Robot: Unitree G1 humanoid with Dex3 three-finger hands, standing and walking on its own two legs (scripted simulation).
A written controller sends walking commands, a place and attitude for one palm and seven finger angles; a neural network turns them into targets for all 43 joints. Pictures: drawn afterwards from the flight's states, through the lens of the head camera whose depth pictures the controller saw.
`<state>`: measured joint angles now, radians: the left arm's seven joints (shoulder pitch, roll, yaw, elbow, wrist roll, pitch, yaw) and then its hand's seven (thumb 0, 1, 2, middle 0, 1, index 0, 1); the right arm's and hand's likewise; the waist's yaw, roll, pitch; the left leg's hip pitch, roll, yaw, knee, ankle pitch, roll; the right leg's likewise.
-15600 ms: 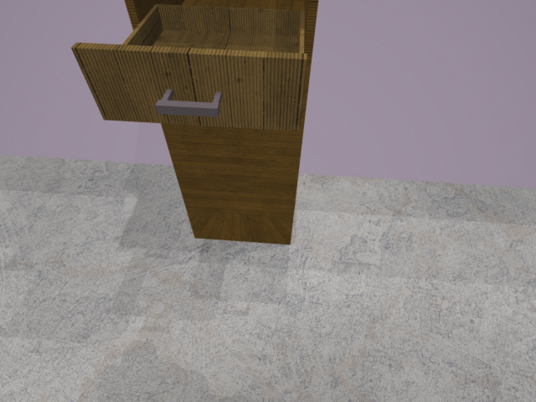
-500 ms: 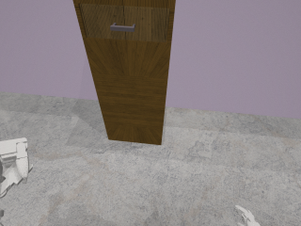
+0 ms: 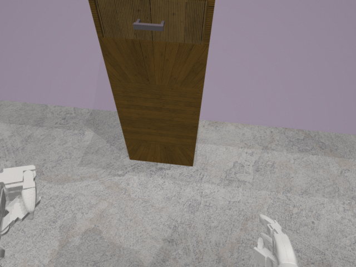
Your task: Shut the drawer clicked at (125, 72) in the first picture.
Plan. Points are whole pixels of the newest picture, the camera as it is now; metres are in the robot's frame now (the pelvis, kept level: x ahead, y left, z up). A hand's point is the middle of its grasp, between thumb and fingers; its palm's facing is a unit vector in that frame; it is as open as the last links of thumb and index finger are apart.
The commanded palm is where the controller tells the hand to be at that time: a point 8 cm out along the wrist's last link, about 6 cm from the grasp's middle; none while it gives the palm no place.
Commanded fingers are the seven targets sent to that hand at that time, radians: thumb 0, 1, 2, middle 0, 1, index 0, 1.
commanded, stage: stop stepping back and stand still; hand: left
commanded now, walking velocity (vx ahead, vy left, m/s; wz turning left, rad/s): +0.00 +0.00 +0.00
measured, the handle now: (149, 24) +0.84 +0.16 +0.16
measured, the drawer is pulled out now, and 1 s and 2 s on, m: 0.00 0.00 0.00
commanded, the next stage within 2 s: let the arm hang, fingers relaxed in 0.34 s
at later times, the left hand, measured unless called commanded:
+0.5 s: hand (28, 225) +0.17 +0.27 +0.10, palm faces +0.27 -0.83 -0.49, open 3.2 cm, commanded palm none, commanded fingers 0.00 0.90 0.90 -1.24 -1.43 -1.24 -1.43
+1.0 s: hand out of the picture -0.10 +0.21 -0.17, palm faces +0.07 -0.97 -0.25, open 5.1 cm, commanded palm none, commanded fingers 0.00 0.90 0.90 -0.24 -0.34 -0.24 -0.34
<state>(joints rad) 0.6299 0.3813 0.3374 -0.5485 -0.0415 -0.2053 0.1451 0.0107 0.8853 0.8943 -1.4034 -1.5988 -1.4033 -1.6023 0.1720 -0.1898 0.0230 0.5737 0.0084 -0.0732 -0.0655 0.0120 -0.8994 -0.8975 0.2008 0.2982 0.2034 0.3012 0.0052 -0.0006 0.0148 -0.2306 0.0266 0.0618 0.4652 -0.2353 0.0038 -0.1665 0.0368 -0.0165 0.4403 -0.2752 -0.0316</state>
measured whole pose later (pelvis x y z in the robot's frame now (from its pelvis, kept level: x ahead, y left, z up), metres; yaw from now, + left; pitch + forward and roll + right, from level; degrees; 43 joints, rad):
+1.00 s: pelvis -0.04 +0.01 +0.00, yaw +3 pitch -1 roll -1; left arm 0.34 0.20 0.01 1.15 0.01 0.02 0.03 0.01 0.90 0.89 -0.60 -0.76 -0.60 -0.77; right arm 0.33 -0.16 0.00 1.10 -0.02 0.04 -0.03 0.01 -0.90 -0.90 0.20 0.30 0.20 0.30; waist 0.00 0.02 0.08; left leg -0.26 -0.01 0.01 0.45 -0.17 0.03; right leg -0.18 0.00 -0.07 0.43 -0.23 -0.02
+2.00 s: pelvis +0.00 -0.02 +0.00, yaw +3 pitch -2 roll +0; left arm 0.28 0.11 0.01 1.16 0.01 -0.01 0.04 0.00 0.91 0.89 -0.20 -0.30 -0.20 -0.30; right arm 0.28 -0.13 -0.01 1.14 -0.02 0.01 -0.05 0.00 -0.91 -0.90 0.20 0.30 0.20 0.30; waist -0.01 0.02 0.06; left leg -0.18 0.02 0.00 0.42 -0.21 -0.02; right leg -0.10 0.03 -0.08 0.40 -0.28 -0.06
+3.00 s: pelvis +0.01 -0.03 +0.00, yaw +3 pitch -2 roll +0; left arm 0.28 0.12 0.01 1.16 0.00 -0.01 0.04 0.00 0.91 0.89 -0.20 -0.30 -0.20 -0.30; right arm 0.28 -0.13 -0.01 1.14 -0.02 0.01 -0.05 0.00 -0.90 -0.90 0.20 0.30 0.20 0.30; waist -0.01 0.02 0.06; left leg -0.15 0.04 0.01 0.40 -0.22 -0.03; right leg -0.07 0.05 -0.07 0.38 -0.28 -0.07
